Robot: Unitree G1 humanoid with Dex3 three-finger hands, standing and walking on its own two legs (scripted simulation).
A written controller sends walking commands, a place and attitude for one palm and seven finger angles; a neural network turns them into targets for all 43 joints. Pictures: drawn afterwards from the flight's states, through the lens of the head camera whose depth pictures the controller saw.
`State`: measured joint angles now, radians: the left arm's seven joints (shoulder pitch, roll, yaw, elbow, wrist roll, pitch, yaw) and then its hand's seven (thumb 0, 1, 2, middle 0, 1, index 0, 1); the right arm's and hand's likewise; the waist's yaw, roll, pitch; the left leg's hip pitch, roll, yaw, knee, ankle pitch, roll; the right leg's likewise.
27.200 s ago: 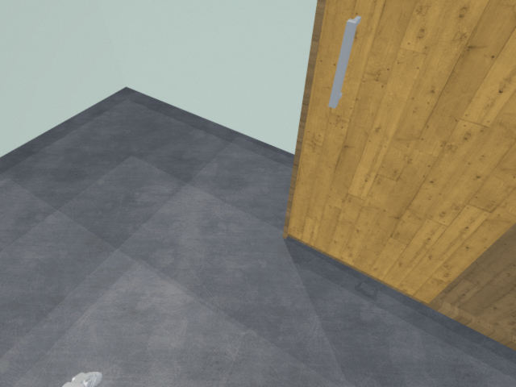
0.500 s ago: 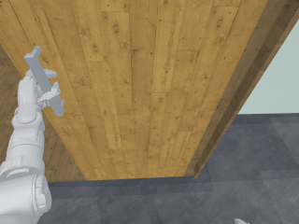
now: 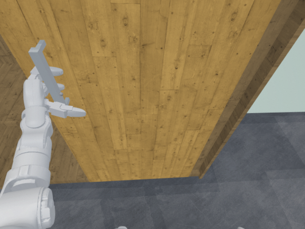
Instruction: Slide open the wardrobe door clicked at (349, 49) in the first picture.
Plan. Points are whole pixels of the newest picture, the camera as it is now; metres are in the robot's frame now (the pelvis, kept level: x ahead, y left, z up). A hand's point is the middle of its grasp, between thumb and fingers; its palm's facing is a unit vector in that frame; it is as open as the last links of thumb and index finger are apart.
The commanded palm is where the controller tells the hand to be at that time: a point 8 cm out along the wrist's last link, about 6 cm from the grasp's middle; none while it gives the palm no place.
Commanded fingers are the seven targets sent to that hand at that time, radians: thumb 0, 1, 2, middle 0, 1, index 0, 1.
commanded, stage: slip the hand off the handle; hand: left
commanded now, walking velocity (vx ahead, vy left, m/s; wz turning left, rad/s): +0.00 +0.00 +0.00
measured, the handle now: (54, 81) +0.45 +0.29 +0.13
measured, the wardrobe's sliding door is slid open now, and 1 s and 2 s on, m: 0.52 0.52 0.52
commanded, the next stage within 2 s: draw the hand back to the body in 1.38 s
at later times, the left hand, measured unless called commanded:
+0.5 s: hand (29, 98) +0.40 +0.33 +0.13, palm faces +0.46 -0.86 -0.22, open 14.4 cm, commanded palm +0.36 +0.36 +0.14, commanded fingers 0.00 -0.55 0.20 -0.25 -1.15 -0.25 -1.15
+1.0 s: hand (18, 112) +0.36 +0.34 +0.12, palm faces +0.43 -0.88 -0.21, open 14.6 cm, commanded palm +0.30 +0.38 +0.14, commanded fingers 0.00 -0.55 0.20 -0.25 -1.15 -0.25 -1.15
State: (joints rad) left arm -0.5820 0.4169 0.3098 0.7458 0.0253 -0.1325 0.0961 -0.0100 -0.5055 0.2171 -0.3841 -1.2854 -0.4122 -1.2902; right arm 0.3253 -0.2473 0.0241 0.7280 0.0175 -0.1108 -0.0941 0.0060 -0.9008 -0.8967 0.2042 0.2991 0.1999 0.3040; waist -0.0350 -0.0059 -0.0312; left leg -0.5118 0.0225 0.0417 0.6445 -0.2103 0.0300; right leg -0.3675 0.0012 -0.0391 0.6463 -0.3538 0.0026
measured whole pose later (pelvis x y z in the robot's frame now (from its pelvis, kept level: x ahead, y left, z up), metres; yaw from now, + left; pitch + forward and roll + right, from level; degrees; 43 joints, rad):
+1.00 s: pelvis +0.03 +0.00 +0.00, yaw -1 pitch +6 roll -2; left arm -0.21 0.51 0.53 0.44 -0.11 -0.04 -0.11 -0.01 -0.54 0.20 -0.26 -1.15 -0.25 -1.15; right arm 0.33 -0.25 0.02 0.64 0.04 -0.07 -0.11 0.01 -0.90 -0.90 0.20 0.30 0.20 0.30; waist -0.01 0.02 -0.08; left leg -0.52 0.03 0.05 0.68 -0.27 0.03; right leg -0.36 0.01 -0.03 0.64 -0.38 0.01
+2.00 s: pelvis +0.00 -0.01 +0.00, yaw +1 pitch -2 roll -2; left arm 0.13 0.44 0.51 0.08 -0.41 0.03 -0.45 -0.02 -0.53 0.21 -0.25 -1.14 -0.25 -1.14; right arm 0.29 -0.28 0.05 0.63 0.08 -0.30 -0.14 0.01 -0.90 -0.90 0.20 0.30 0.20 0.30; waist 0.05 0.04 -0.06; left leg -0.38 0.03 0.02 0.63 -0.22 0.02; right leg -0.21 0.02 -0.06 0.58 -0.35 0.00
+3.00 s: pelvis +0.05 -0.03 +0.02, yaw +0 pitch -4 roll +0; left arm 0.46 0.35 0.34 -0.38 -0.09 -0.06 0.08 0.01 0.87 0.89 -0.21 -0.32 -0.21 -0.31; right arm 0.19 -0.23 0.02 0.65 -0.01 -0.09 -0.10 0.01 -0.90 -0.90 0.20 0.30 0.20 0.30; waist 0.08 0.05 0.00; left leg -0.15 0.03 0.04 0.41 -0.19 -0.01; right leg 0.01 0.02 -0.03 0.37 -0.31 -0.03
